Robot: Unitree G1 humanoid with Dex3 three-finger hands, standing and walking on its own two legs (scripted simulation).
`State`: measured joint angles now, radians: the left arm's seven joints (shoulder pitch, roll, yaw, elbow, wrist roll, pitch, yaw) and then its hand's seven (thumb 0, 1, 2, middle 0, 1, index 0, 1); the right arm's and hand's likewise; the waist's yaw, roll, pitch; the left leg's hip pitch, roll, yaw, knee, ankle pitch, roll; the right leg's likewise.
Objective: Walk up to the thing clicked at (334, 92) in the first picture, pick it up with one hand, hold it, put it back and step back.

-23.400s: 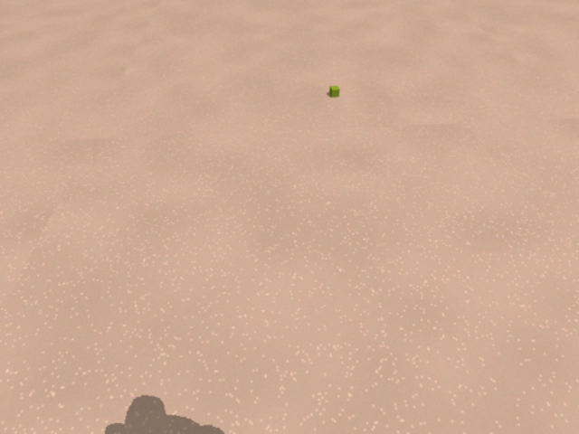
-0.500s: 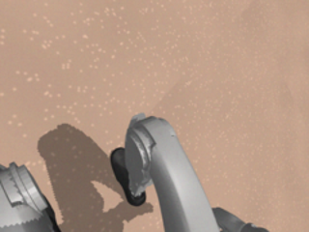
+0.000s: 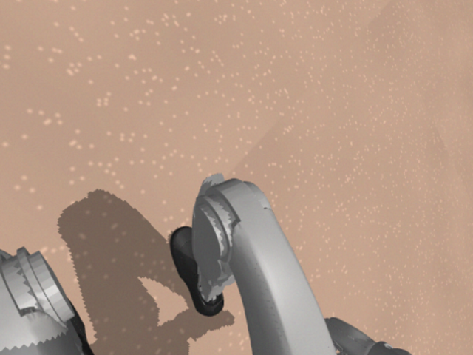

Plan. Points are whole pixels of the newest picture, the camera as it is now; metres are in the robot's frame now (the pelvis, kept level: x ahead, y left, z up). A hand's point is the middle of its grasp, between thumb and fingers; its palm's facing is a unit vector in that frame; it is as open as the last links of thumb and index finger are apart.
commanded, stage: close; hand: left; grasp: from above
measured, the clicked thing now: out of the picture +0.39 +0.42 -0.29
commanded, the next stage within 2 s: none
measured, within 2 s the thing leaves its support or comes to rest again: neither
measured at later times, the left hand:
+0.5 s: hand out of the picture +0.37 +0.39 -0.27, palm faces +0.07 -0.47 -0.88, open 10.1 cm
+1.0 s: hand out of the picture +0.37 +0.39 -0.27, palm faces +0.06 -0.47 -0.88, open 10.3 cm
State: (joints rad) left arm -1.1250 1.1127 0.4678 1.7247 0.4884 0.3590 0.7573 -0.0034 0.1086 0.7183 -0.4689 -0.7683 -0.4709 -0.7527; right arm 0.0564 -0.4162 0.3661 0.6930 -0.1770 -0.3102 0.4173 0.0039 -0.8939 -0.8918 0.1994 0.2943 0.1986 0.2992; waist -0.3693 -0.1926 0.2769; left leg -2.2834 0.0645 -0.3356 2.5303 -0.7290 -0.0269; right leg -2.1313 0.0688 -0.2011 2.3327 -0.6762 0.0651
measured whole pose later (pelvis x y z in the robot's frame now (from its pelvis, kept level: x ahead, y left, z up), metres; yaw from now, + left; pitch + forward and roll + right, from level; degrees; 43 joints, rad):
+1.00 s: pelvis +0.00 +0.00 +0.00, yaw +0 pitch +24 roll -15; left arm -1.12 1.12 0.48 1.73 0.48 0.35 0.76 0.00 0.06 0.74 -0.40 -0.82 -0.41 -0.80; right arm 0.05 -0.42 0.37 0.69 -0.18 -0.32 0.41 0.00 -0.89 -0.89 0.20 0.29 0.20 0.30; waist -0.37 -0.19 0.29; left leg -2.28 0.07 -0.34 2.53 -0.72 -0.03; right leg -2.13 0.07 -0.20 2.33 -0.67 0.06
